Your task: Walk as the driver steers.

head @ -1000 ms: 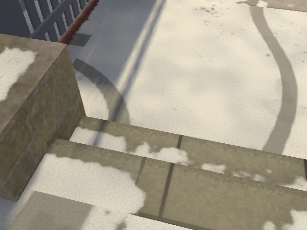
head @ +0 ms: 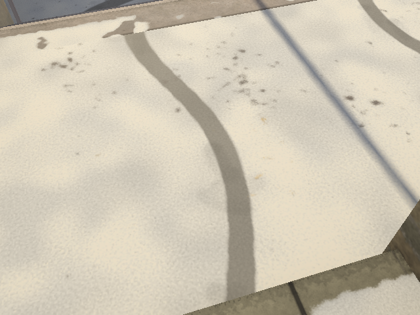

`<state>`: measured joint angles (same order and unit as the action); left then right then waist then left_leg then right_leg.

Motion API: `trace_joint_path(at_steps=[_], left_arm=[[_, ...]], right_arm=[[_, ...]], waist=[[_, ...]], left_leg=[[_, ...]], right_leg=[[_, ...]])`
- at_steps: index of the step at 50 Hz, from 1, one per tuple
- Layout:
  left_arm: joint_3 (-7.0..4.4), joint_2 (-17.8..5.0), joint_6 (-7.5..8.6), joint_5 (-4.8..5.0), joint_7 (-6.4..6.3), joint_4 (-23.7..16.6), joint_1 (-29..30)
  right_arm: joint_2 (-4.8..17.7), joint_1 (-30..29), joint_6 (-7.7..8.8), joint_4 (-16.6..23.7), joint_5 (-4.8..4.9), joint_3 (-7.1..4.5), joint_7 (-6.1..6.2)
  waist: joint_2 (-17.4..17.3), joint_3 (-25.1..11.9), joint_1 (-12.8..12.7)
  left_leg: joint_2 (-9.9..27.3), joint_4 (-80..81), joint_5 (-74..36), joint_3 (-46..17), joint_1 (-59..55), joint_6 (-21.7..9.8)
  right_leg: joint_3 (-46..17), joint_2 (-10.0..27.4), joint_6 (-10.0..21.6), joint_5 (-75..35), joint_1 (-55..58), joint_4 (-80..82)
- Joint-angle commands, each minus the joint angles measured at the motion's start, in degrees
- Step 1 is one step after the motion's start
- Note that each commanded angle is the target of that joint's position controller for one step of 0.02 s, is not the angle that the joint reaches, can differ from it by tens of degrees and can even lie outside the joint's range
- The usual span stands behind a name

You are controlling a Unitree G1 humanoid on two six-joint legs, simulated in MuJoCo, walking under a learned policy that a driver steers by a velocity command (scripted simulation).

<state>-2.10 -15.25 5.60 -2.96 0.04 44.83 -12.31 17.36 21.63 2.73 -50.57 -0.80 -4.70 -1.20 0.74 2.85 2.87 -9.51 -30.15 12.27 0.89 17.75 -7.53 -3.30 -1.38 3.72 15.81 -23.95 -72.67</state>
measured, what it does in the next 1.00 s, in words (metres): goes down, turning left: right foot 0.16 m lower, then left foot 0.16 m lower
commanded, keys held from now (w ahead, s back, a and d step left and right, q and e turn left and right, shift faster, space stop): w+q+shift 0.82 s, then e+shift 0.18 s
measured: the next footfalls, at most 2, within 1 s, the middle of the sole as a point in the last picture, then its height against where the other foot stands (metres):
right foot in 0.38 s outside the picture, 0.16 m lower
left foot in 0.76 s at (179, 267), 0.16 m lower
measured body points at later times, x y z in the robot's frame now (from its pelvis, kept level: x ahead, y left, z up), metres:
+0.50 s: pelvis +0.46 -0.04 -0.17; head +0.46 -0.03 +0.28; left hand +0.43 +0.24 -0.29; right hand +0.60 -0.31 -0.30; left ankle +0.31 +0.03 -0.68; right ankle +0.43 -0.18 -0.89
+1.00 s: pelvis +0.84 +0.15 -0.33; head +0.89 +0.17 +0.12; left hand +0.75 +0.40 -0.45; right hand +1.03 -0.01 -0.49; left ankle +0.75 +0.11 -1.04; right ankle +1.07 +0.14 -1.00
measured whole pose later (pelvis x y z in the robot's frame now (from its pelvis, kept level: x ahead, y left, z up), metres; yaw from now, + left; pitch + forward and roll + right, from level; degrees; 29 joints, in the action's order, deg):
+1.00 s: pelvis +0.84 +0.15 -0.33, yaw +47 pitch -1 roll +4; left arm 0.4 -9.5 5.0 0.4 -0.6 47.4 -9.6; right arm 13.9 18.0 4.3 -56.1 1.0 -1.6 0.7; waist 0.6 7.0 -0.1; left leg -11.7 -33.0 26.3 4.7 6.1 -8.7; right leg -5.7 8.8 -2.7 12.1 -39.8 -53.9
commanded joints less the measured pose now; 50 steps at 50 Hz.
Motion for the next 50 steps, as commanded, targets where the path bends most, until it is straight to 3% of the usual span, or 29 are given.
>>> trace_joint_path(at_steps=[1,6,8,12,15,16,18,19,20,21,22,24,25,26,27,29,30,32,34,37,39,40,41,42,43,45,47,48,50], left_arm=[[0.09,-4.6,-1.11,-1.12,-0.24,-7.0,1.8],[0.78,-4.2,-1.94,-0.03,2.15,-8.1,6.3],[-0.48,-6.9,-1.25,0.03,1.65,-12.0,17.4],[1.47,-0.6,-0.05,0.24,3.33,-13.0,20.7],[0.74,-1.9,0.37,1.27,2.10,-12.6,19.2],[-0.32,-2.6,1.05,1.88,1.70,-9.4,8.1],[-3.20,-7.7,1.49,1.56,-0.13,-0.2,-24.0],[-3.36,-7.9,1.07,-0.03,-0.26,0.1,-20.6],[-2.55,-8.2,1.57,-1.81,0.71,-0.2,-19.0],[-2.11,-5.1,1.64,-1.25,1.94,-1.1,-17.0],[-1.99,-2.6,1.26,0.20,2.18,-0.9,-18.4],[-3.08,-6.8,1.75,1.25,1.76,0.9,-17.2],[-1.80,-2.6,2.99,2.83,2.08,4.1,-19.4],[-2.08,-4.8,3.78,2.38,1.38,3.6,-13.0],[-1.35,-2.5,3.76,2.84,0.47,3.8,-7.4],[-2.11,-7.1,3.72,1.75,-0.40,4.9,-5.4],[-0.70,-0.1,4.65,2.71,-0.71,8.1,-12.0],[0.21,0.7,5.12,3.28,-0.48,9.2,-12.3],[-0.12,-3.5,2.95,2.16,-1.54,10.0,-13.2],[0.29,-6.3,-0.60,0.26,-2.92,13.8,-20.6],[-1.33,-8.4,-1.24,-0.58,-2.78,9.3,-4.3],[-0.11,-5.4,-0.23,0.86,-3.21,2.9,-10.1],[0.43,-8.1,0.08,-0.25,-2.46,1.8,-11.2],[0.47,-8.3,0.48,-1.02,-1.73,2.1,-10.7],[0.84,-5.3,0.12,0.00,-0.96,0.7,-11.8],[0.17,-6.0,-2.69,-1.65,-1.07,3.2,-11.7],[0.90,-2.8,-2.96,0.53,-0.89,3.0,-9.5],[0.60,-2.0,-0.91,5.48,-1.20,2.8,-5.1],[0.93,-0.5,0.92,5.61,-0.14,2.3,-1.3]], right_arm=[[3.7,1.8,2.13,2.9,0.54,0.14,0.32],[6.5,6.1,1.99,4.6,0.88,-0.60,0.01],[5.6,15.7,1.95,1.7,1.54,-0.21,0.84],[5.0,14.3,1.12,1.6,1.82,0.07,2.07],[5.6,13.2,0.51,1.6,0.65,-0.30,2.89],[4.1,8.2,-0.40,1.7,-1.22,0.20,3.49],[7.6,-4.8,-0.53,4.5,0.26,-0.81,3.75],[4.3,-2.2,-0.79,4.3,1.70,-0.70,4.26],[-1.0,3.9,-0.60,7.4,3.96,1.01,4.22],[-0.7,11.0,-0.68,5.8,3.96,1.43,4.82],[-0.3,8.7,-1.38,3.0,0.79,1.26,4.84],[0.7,2.4,-2.45,5.7,-3.62,1.11,2.45],[0.5,-6.3,-2.01,7.4,-4.00,0.93,1.48],[-1.0,-11.9,-1.76,12.2,-2.22,1.88,-0.13],[1.4,-16.0,-1.68,11.3,-2.07,1.44,-1.47],[3.4,-9.7,-2.88,7.2,-2.89,0.27,-3.42],[3.0,-14.3,-1.79,8.3,-2.26,0.32,-4.27],[-2.2,-18.7,0.21,7.6,-0.73,2.42,-5.39],[0.3,-17.1,-0.77,5.3,-0.17,2.37,-4.56],[4.4,-5.2,-1.67,1.6,-3.11,1.01,-1.62],[11.8,13.9,-2.38,-4.8,-0.72,-2.10,-0.40],[16.7,13.0,-1.59,-5.3,-0.57,-2.40,0.43],[14.2,13.1,-1.69,-3.3,-0.19,-2.17,0.44],[11.1,8.4,-1.20,-1.9,-0.65,-1.08,0.61],[12.2,-0.2,-0.66,-0.3,-1.93,-1.21,2.44],[7.5,-7.6,1.41,1.6,-0.73,0.90,2.80],[7.5,-8.6,3.42,0.7,-0.29,1.02,1.71],[5.1,-16.7,4.16,3.4,3.70,1.15,2.09],[5.8,-11.5,4.45,0.3,3.05,1.09,2.90]], waist=[[-0.7,1.5,-4.2],[-1.9,-1.4,-2.2],[-0.6,-0.2,3.4],[-2.9,-1.9,6.6],[-6.9,1.4,6.6],[-8.9,-4.3,0.4],[-4.2,-12.2,-19.2],[5.6,-3.2,-16.9],[13.1,-7.9,-6.4],[13.5,-15.0,-3.6],[4.9,-12.4,-5.5],[8.1,-7.5,-3.8],[4.9,2.5,-4.4],[10.7,6.9,-0.9],[5.1,12.0,0.0],[6.3,8.0,1.8],[1.5,9.4,0.5],[0.9,6.4,-1.1],[3.2,5.0,-1.0],[0.8,-0.6,4.7],[-9.4,0.0,16.7],[-10.8,-8.3,6.3],[3.7,-14.4,6.3],[9.2,-7.7,2.7],[-0.5,-5.9,-3.0],[8.8,2.4,-8.6],[10.4,6.2,-9.7],[8.0,3.4,-7.4],[1.9,-0.5,-4.1]], left_leg=[[16.0,17.5,-0.4,-28.6,-1.3,-11.2],[12.9,14.4,-24.9,-21.2,2.7,-8.6],[13.9,7.5,-22.9,-26.8,-15.2,-8.9],[8.1,-0.3,-7.7,-23.3,-1.3,-4.2],[7.4,-5.8,-8.3,-26.8,-5.9,-2.6],[6.9,-20.0,-9.9,-23.2,-0.4,-1.2],[4.8,-56.5,-18.2,-18.1,9.4,-0.5],[-2.1,-75.1,22.9,-11.4,17.8,0.1],[3.5,-80.6,33.3,-10.6,34.5,0.1],[6.9,-78.5,29.7,-8.6,41.1,1.1],[9.1,-76.6,23.1,-6.6,41.8,1.5],[13.4,-78.2,16.7,-4.0,43.5,-0.3],[16.1,-67.8,9.4,-8.3,47.8,-0.6],[17.6,-46.2,-1.5,-9.8,39.0,1.9],[17.2,-34.3,-11.7,-9.3,27.6,3.6],[12.3,-40.1,-18.5,2.3,19.3,2.8],[14.3,-27.4,-33.6,-1.1,25.9,0.0],[10.4,-10.5,-54.0,6.3,4.3,-1.6],[7.1,-9.1,-44.5,11.2,-1.4,-1.6],[5.0,-4.4,-29.1,12.8,-17.4,-4.7],[10.8,5.2,-26.9,0.8,-38.6,-12.4],[22.9,-11.3,-59.6,-14.1,-55.8,-15.6],[25.2,-6.3,-35.2,-24.6,-57.9,-19.0],[24.4,1.3,-26.4,-24.9,-46.8,-15.2],[32.3,9.8,-9.2,-36.1,-34.7,-18.8],[31.6,12.0,-30.1,-29.7,-6.8,-17.4],[24.7,11.9,-42.6,-15.9,9.3,-11.9],[21.2,11.0,-37.1,-13.6,9.3,-8.3],[16.7,9.7,-37.5,-5.6,3.5,-5.8]], right_leg=[[-2.9,5.8,-3.0,3.7,-9.5,13.4],[1.9,4.5,-3.7,-24.3,-1.9,19.2],[-1.9,4.9,-2.4,-26.7,-21.5,25.0],[1.5,-0.7,-3.1,-43.5,0.2,38.9],[-2.0,-0.3,-5.6,-35.2,4.7,47.3],[-1.7,0.7,-4.6,-45.6,18.5,39.9],[-3.5,6.6,-3.0,-50.3,44.2,49.0],[-9.4,14.8,-0.8,-46.1,41.1,63.4],[-6.3,20.8,-5.8,-84.3,57.1,31.6],[-13.0,26.4,-2.1,-90.2,61.3,26.9],[-13.6,24.5,-0.6,-71.5,50.6,32.7],[-21.9,26.2,6.3,-38.3,34.2,38.5],[-15.5,23.6,3.8,-43.4,26.5,39.1],[-16.7,25.5,3.0,-27.2,9.9,47.7],[-10.4,19.8,1.1,-18.3,-3.5,51.0],[-3.5,19.0,1.0,-30.4,-2.1,48.3],[1.5,14.0,-2.3,-23.0,4.5,43.1],[11.9,7.6,-5.7,-7.2,-3.1,43.4],[13.1,8.8,-5.4,-23.7,4.4,36.1],[12.5,12.6,-4.4,-48.7,8.2,2.2],[15.5,0.4,-5.0,19.8,-18.4,-44.6],[5.6,4.6,-6.0,25.4,-34.1,-43.1],[1.0,7.6,-4.6,21.6,-38.8,-34.2],[0.7,8.5,-2.5,16.0,-37.9,-23.5],[-1.4,7.7,-3.3,11.0,-36.6,-17.9],[-2.9,10.9,-7.4,10.2,-19.3,-5.6],[-0.7,12.0,-6.5,0.7,-4.3,13.3],[-2.1,12.0,-7.4,-2.9,-1.8,19.5],[3.2,7.5,-6.0,-17.5,4.3,27.9]])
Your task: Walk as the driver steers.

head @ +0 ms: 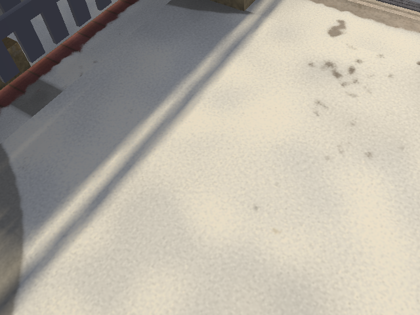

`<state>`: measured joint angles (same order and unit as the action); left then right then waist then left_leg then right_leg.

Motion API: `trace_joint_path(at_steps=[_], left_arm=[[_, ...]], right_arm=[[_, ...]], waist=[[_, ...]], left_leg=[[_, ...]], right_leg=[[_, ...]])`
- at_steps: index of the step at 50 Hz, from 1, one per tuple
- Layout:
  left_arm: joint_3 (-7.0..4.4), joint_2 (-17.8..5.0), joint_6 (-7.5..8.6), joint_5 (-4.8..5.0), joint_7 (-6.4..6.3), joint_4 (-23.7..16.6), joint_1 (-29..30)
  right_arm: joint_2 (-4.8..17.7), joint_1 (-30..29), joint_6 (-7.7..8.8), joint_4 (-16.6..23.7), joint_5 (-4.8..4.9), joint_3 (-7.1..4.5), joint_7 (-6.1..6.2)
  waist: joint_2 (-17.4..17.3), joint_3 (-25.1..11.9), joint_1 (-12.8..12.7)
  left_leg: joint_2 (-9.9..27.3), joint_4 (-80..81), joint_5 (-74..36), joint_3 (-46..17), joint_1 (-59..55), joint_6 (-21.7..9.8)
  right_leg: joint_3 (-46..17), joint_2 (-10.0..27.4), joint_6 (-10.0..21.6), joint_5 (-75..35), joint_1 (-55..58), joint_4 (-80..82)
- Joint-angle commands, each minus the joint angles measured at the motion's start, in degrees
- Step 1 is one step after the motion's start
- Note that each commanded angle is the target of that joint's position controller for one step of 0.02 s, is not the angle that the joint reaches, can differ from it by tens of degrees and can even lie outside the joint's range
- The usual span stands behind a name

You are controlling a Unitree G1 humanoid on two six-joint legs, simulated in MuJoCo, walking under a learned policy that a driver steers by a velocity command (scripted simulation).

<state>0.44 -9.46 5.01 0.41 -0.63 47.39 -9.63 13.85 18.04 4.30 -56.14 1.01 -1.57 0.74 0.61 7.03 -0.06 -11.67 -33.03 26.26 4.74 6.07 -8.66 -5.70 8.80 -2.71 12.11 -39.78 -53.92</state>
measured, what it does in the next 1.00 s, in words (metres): walks ahead, turning right: right foot, then left foot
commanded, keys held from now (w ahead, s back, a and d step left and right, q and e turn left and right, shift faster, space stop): e+shift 1.00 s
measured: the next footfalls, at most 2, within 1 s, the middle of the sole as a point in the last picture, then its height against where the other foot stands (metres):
right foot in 0.10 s outside the picture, level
left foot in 0.62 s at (237, 309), level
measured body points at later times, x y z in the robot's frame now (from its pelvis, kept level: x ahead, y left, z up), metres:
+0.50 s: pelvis +0.24 -0.07 +0.03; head +0.28 -0.10 +0.48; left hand +0.48 +0.16 -0.05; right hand +0.34 -0.39 -0.07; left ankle +0.39 +0.05 -0.67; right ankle +0.26 -0.15 -0.71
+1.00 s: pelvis +0.32 -0.07 +0.03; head +0.36 -0.11 +0.48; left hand +0.64 -0.03 -0.06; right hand +0.19 -0.36 -0.07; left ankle +0.40 +0.02 -0.71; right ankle +0.22 -0.19 -0.66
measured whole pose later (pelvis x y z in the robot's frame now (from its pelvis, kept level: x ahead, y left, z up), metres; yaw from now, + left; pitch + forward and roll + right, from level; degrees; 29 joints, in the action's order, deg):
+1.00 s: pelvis +0.32 -0.07 +0.03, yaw -51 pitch +2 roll +1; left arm -4.3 -18.1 -4.6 1.5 0.4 31.1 -9.2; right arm 16.1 7.1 -0.7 -42.0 -0.1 -3.9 1.3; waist 1.7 4.6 1.0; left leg 4.6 -23.2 13.1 10.5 11.6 0.5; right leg 1.0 5.1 -4.5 17.6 -29.5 -50.0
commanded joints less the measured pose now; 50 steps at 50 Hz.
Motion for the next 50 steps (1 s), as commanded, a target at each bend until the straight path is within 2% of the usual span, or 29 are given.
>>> trace_joint_path(at_steps=[1,2,3,4,5,6,7,8,9,10,12,14,17,20,23,26,29,30,31,32,33,34,35,36,38,40,43,46,50], left_arm=[[-1.88,-6.7,1.90,1.55,1.07,-0.7,-2.1],[-2.51,-7.7,2.04,0.78,1.45,-1.3,-1.7],[-3.44,-9.2,2.22,0.21,2.04,-1.1,-4.9],[-4.97,-11.5,2.18,-0.09,2.81,0.5,-12.8],[-6.06,-13.5,1.41,-0.28,3.20,1.8,-20.5],[-5.85,-16.8,0.97,-1.77,3.31,0.0,-18.9],[-5.47,-16.4,0.94,-3.51,3.56,-2.3,-14.9],[-5.90,-15.8,0.37,-2.37,3.36,-5.5,-8.8],[-5.75,-14.7,-0.30,-0.26,3.30,-6.5,-4.5],[-5.46,-13.5,-0.83,0.99,3.00,-7.4,-2.2],[-5.61,-13.4,-1.48,0.28,2.02,-9.2,-0.6],[-6.31,-14.4,-2.25,-0.22,0.94,-10.2,-1.3],[-7.58,-17.1,-4.16,0.66,-1.03,-11.9,-2.4],[-7.80,-17.1,-6.02,1.24,-2.33,-13.5,-1.4],[-7.97,-17.0,-7.05,0.77,-2.76,-14.4,-1.8],[-8.07,-16.8,-7.40,0.79,-2.79,-15.7,-1.6],[-7.98,-16.7,-7.72,1.26,-2.42,-18.0,1.5],[-7.42,-15.2,-7.87,1.52,-2.15,-18.5,1.3],[-6.21,-11.1,-8.04,0.96,-1.79,-17.6,-4.6],[-6.86,-14.0,-7.54,1.42,-1.17,-19.6,-5.7],[-8.14,-19.4,-7.01,0.94,-0.61,-18.7,-5.2],[-8.71,-20.7,-7.25,1.24,-0.48,-17.3,-4.8],[-8.57,-19.5,-7.97,1.15,-0.79,-16.2,-5.3],[-8.12,-18.1,-8.47,1.03,-0.77,-16.3,-5.7],[-7.04,-15.5,-8.58,1.50,-0.28,-18.0,-3.6],[-6.36,-14.1,-8.25,1.74,-0.26,-19.8,-0.4],[-6.06,-13.5,-7.95,1.39,-0.03,-21.0,1.1],[-5.87,-12.9,-8.18,1.05,0.47,-21.2,1.6],[-6.43,-13.4,-9.29,1.07,1.45,-21.2,2.0]], right_arm=[[9.1,-4.8,2.54,4.5,0.70,-1.94,1.11],[9.5,-3.6,1.99,3.6,0.50,-1.93,1.03],[10.1,-4.5,1.25,3.9,0.21,-1.82,1.03],[10.0,-7.0,0.40,4.8,-0.28,-1.60,1.09],[10.1,-10.7,-0.01,6.6,-1.06,-1.61,1.17],[3.5,-3.6,-0.13,7.5,-2.70,-0.38,0.16],[3.1,1.1,0.35,7.8,-1.19,0.45,-0.69],[6.3,-3.2,-0.02,9.1,-0.26,-0.28,-0.68],[6.6,-7.3,-0.78,10.6,-0.41,-0.79,-0.05],[6.8,-9.8,-1.44,11.1,-1.00,-1.29,0.62],[6.2,-9.5,-2.71,11.5,-1.11,-1.46,1.12],[4.5,-10.6,-2.92,11.5,-1.34,-1.15,1.62],[5.9,-12.8,-3.44,12.7,-0.77,-1.60,2.21],[6.9,-17.3,-3.66,14.2,-0.49,-2.02,2.19],[7.3,-19.7,-2.61,15.5,-0.67,-2.21,1.83],[8.1,-19.6,-1.13,16.2,-0.65,-2.52,1.03],[9.7,-14.3,-0.16,15.1,-0.20,-3.51,0.17],[10.5,-11.8,-0.22,14.4,-0.31,-3.98,0.18],[13.0,-12.8,-1.04,15.5,-1.17,-4.39,0.64],[14.4,-12.5,-1.82,16.0,-3.44,-4.60,0.61],[12.1,-13.5,-1.82,17.3,-2.96,-4.58,0.74],[9.5,-15.1,-2.05,18.3,-2.22,-3.98,1.13],[8.3,-15.7,-2.61,18.9,-1.62,-3.54,1.53],[8.4,-15.8,-3.05,19.2,-1.25,-3.37,1.94],[9.4,-14.2,-3.66,18.8,-1.84,-3.38,2.48],[10.2,-11.8,-4.15,18.3,-2.18,-3.69,2.67],[11.7,-10.4,-4.47,17.9,-2.09,-4.34,2.41],[13.0,-11.8,-4.52,18.0,-1.76,-5.01,1.54],[14.1,-12.9,-3.88,17.7,-0.24,-5.82,-0.09]], waist=[[1.4,-4.8,0.4],[-0.1,-4.9,0.5],[-2.2,-6.8,-1.6],[-4.2,-11.3,-6.3],[-1.7,-13.7,-11.5],[17.9,-18.9,-5.0],[15.0,-29.3,-3.8],[7.5,-24.3,-3.8],[0.8,-16.4,-1.8],[-3.1,-11.9,-0.5],[-0.2,-10.4,1.8],[2.3,-11.9,1.5],[4.1,-16.9,0.9],[5.5,-14.8,-0.2],[8.0,-13.2,-1.5],[9.0,-13.7,-1.8],[8.9,-14.2,0.8],[5.7,-15.5,1.1],[-5.6,-18.4,-2.4],[-16.8,-18.1,-3.5],[-13.7,-16.1,-2.5],[-9.2,-14.3,-2.0],[-6.1,-13.1,-2.0],[-5.3,-11.4,-1.7],[-6.4,-9.3,-0.8],[-8.3,-9.7,1.2],[-8.9,-11.5,2.3],[-9.4,-12.0,2.0],[-10.4,-11.1,1.4]], left_leg=[[17.2,10.9,-55.6,-6.9,10.9,-3.3],[16.4,7.4,-61.9,-5.0,7.3,-1.6],[15.5,1.1,-66.7,-3.0,5.4,0.4],[15.0,-9.2,-67.9,-1.7,5.1,2.7],[12.0,-26.6,-54.5,0.0,9.8,5.9],[0.9,-52.0,9.0,-0.9,23.4,11.0],[1.3,-59.7,9.8,-12.6,27.7,10.5],[4.8,-55.7,6.5,-13.7,29.7,9.4],[6.8,-50.2,4.1,-12.1,31.4,8.9],[8.1,-44.9,2.0,-11.2,30.6,8.9],[9.4,-33.1,-0.8,-11.4,25.3,9.0],[7.9,-22.3,-3.4,-10.6,22.9,10.3],[7.1,-16.4,-8.3,-12.8,23.3,12.3],[6.6,-12.4,-11.9,-14.4,24.8,12.5],[6.4,-8.1,-12.8,-15.4,24.9,12.5],[6.5,-2.7,-12.6,-16.3,22.3,12.0],[7.8,10.5,-18.3,-15.0,11.8,10.9],[12.3,15.8,-25.0,-16.2,3.6,9.1],[24.5,13.8,-33.4,-25.8,-6.4,3.3],[33.3,14.6,-40.2,-37.1,-6.5,-5.3],[34.9,14.8,-38.9,-36.3,-5.1,-7.3],[30.9,13.5,-35.2,-29.3,-3.8,-5.0],[27.5,12.6,-32.0,-24.2,-2.8,-2.6],[26.2,12.9,-32.4,-21.1,-1.2,-2.1],[24.6,14.7,-34.8,-15.4,0.4,-2.5],[25.4,15.6,-37.1,-12.8,-2.8,-3.9],[27.7,15.5,-39.6,-9.5,-6.3,-4.9],[28.8,15.5,-37.9,-4.8,-4.3,-4.2],[30.3,13.7,-35.5,-0.1,-2.2,-1.8]], right_leg=[[8.5,-5.9,1.7,-18.2,20.1,12.6],[11.1,-9.2,3.5,-19.1,20.6,15.3],[13.2,-12.4,5.4,-20.1,24.9,17.7],[12.8,-13.8,7.2,-22.4,33.4,19.2],[7.4,-11.2,9.9,-34.9,41.3,21.3],[-17.8,4.4,22.1,-63.8,52.1,22.3],[-35.1,10.6,27.2,-58.5,57.3,27.6],[-31.2,9.4,24.9,-46.2,50.6,28.8],[-26.9,5.8,21.9,-32.8,41.9,30.9],[-23.9,3.0,19.7,-25.5,34.3,33.5],[-20.1,-1.0,17.3,-22.0,26.4,35.3],[-17.3,-3.6,15.9,-27.7,25.5,34.6],[-20.5,-2.9,14.9,-23.3,27.8,33.7],[-23.4,-4.7,12.2,-7.0,26.4,34.8],[-25.6,-6.0,11.5,-4.6,27.9,34.0],[-28.3,-6.0,11.4,-13.0,31.1,31.0],[-29.8,-8.6,9.3,-14.4,29.3,27.4],[-27.4,-11.6,7.4,-2.9,25.0,22.7],[-18.9,-17.6,4.9,19.8,16.8,10.9],[-10.7,-20.7,2.5,27.5,7.6,-0.3],[-8.4,-15.6,-0.1,23.0,3.7,-8.7],[-7.1,-13.7,-1.0,18.4,3.2,-11.6],[-5.9,-12.5,-1.6,15.4,2.8,-14.4],[-4.1,-11.9,-2.2,13.1,1.8,-17.7],[0.8,-9.6,-2.7,10.0,0.5,-17.4],[3.0,-7.2,-3.6,8.4,-1.4,-14.2],[4.0,-4.7,-4.2,7.6,-0.7,-8.7],[6.0,-3.6,-3.1,5.4,4.8,-1.7],[9.5,-4.4,-0.2,5.3,12.8,8.9]])
Velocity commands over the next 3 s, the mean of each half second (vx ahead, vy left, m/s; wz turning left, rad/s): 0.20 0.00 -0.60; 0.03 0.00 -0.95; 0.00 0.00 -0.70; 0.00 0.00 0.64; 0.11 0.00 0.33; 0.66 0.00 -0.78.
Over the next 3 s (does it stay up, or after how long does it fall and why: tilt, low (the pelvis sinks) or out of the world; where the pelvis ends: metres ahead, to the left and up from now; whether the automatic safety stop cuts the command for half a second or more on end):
stays up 0.48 -0.39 0.00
